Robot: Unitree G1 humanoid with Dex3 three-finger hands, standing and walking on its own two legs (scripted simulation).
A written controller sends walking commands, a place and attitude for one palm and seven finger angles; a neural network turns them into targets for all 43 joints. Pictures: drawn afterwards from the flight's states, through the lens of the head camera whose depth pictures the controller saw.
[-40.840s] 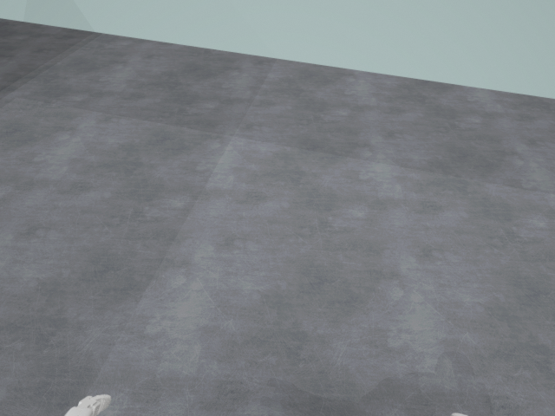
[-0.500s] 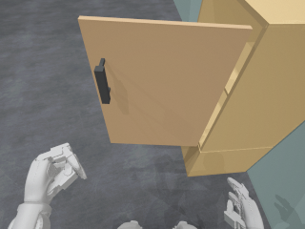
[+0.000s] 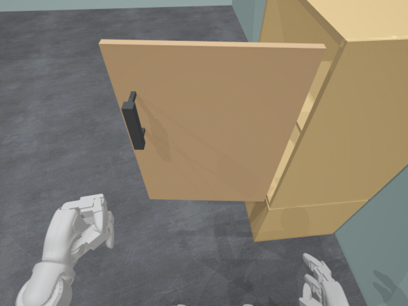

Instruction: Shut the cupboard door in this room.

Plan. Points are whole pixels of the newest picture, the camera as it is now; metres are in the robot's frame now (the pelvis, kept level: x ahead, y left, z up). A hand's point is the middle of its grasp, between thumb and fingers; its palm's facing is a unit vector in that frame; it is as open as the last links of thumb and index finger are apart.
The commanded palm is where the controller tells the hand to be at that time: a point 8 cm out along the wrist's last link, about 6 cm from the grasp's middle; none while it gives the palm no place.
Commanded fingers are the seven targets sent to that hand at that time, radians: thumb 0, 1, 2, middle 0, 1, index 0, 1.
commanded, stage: raise the hand and make a fist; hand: left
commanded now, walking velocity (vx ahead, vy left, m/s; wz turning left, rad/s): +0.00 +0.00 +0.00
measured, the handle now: (136, 121) +0.49 +0.19 +0.08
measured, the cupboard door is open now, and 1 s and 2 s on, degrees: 83 83 83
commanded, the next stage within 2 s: bring the fist close to the handle in 0.22 s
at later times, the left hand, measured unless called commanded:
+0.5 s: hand (117, 223) +0.24 +0.17 +0.08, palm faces +0.09 -0.99 -0.07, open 3.1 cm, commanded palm +0.22 +0.22 +0.08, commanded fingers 0.00 0.90 0.90 -1.30 -1.50 -1.30 -1.50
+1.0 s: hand (134, 186) +0.31 +0.16 +0.08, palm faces +0.02 -1.00 -0.02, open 3.1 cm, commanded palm +0.30 +0.21 +0.08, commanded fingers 0.00 0.90 0.90 -1.30 -1.50 -1.30 -1.50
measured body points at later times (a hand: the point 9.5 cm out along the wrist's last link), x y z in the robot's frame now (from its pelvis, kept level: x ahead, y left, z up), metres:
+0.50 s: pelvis +0.00 -0.03 +0.00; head +0.03 -0.04 +0.45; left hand +0.23 +0.22 +0.09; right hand +0.18 -0.26 -0.07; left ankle -0.01 +0.08 -0.69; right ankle +0.03 -0.11 -0.69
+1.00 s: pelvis +0.00 -0.01 +0.00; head +0.04 -0.02 +0.45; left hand +0.31 +0.21 +0.08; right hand +0.15 -0.26 -0.09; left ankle -0.01 +0.08 -0.69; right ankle +0.03 -0.11 -0.69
